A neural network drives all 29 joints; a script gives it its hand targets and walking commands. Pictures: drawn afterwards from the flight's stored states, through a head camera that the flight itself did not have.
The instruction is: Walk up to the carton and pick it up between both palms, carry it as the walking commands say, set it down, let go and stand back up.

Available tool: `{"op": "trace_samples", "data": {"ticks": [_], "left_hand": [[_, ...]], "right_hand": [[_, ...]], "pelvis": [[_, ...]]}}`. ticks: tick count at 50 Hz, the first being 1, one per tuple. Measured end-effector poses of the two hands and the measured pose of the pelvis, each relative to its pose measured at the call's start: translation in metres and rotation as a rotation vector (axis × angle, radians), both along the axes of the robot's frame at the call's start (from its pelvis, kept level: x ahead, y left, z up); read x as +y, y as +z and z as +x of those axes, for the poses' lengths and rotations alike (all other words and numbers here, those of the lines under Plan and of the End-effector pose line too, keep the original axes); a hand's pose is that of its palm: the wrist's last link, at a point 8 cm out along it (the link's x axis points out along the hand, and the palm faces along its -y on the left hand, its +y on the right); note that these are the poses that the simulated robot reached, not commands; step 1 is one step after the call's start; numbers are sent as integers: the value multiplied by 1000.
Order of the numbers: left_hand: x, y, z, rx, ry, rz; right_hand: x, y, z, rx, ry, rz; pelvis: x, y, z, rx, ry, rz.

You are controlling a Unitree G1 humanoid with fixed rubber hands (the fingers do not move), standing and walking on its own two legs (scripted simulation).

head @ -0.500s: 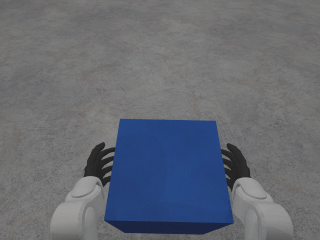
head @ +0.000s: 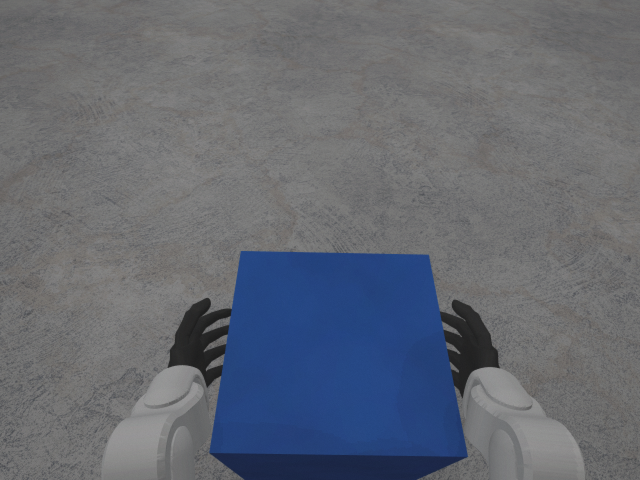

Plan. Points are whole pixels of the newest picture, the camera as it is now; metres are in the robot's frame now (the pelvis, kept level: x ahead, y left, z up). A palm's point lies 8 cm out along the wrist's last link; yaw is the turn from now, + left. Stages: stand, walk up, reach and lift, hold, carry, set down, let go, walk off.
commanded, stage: carry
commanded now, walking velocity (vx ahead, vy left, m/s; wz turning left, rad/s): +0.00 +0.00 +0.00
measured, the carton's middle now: (330, 378) +0.26 +0.01 +0.01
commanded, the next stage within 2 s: none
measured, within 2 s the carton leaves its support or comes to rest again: neither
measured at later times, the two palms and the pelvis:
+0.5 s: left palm (171, 374) +0.23 +0.18 +0.08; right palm (464, 392) +0.22 -0.12 +0.08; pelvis -0.01 +0.04 +0.00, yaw -4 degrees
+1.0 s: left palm (151, 378) +0.22 +0.19 +0.09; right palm (453, 400) +0.21 -0.11 +0.09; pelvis -0.03 +0.05 +0.00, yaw -3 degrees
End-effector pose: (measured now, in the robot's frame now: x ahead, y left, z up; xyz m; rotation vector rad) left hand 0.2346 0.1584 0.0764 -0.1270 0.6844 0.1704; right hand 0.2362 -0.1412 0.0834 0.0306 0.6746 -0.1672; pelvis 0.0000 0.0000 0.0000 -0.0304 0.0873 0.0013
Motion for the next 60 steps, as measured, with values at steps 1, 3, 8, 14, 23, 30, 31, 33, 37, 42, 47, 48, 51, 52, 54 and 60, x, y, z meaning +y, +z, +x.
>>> {"op": "trace_samples", "data": {"ticks": [1,3,8,14,23,30,31,33,37,42,47,48,51,52,54,60], "left_hand": [[-4,4,5,-11,-26,6],[-13,11,13,-34,-72,19],[-32,10,25,-56,-146,55],[-23,0,14,-1,-145,54],[14,0,-2,-9,-71,26],[23,9,-3,-28,-76,28],[24,10,-3,-30,-80,29],[24,11,-3,-31,-87,30],[25,12,-4,-31,-97,33],[28,12,-7,-28,-96,36],[32,12,-10,-26,-86,37],[32,12,-10,-26,-84,38],[34,12,-12,-25,-79,38],[34,12,-12,-25,-77,38],[34,12,-13,-25,-75,38],[33,12,-13,-24,-74,38]], "right_hand": [[-4,2,-3,-10,-26,5],[-12,5,-9,-33,-71,16],[-30,-3,-15,-56,-138,41],[-21,-7,-22,1,-136,44],[14,-2,-19,-8,-66,19],[24,6,-22,-26,-68,16],[24,7,-23,-28,-71,17],[25,8,-25,-29,-77,17],[26,9,-28,-29,-86,19],[29,9,-30,-26,-85,22],[32,8,-31,-24,-77,25],[33,8,-31,-23,-75,26],[34,8,-30,-23,-70,27],[34,8,-30,-23,-69,28],[35,7,-30,-23,-67,28],[34,7,-31,-21,-68,30]], "pelvis": [[2,1,0,2,-11,-3],[5,0,0,9,-31,-3],[6,-10,-1,7,-75,15],[14,-6,-8,-16,-75,23],[32,-5,-12,-31,-71,25],[43,-2,-17,-34,-64,24],[45,-1,-18,-34,-64,24],[47,-1,-19,-34,-62,24],[50,0,-21,-33,-60,24],[53,0,-24,-31,-58,25],[55,0,-26,-29,-56,24],[55,0,-26,-29,-55,24],[55,0,-27,-29,-54,23],[55,0,-27,-29,-53,23],[55,0,-28,-29,-53,22],[54,0,-29,-29,-51,21]]}}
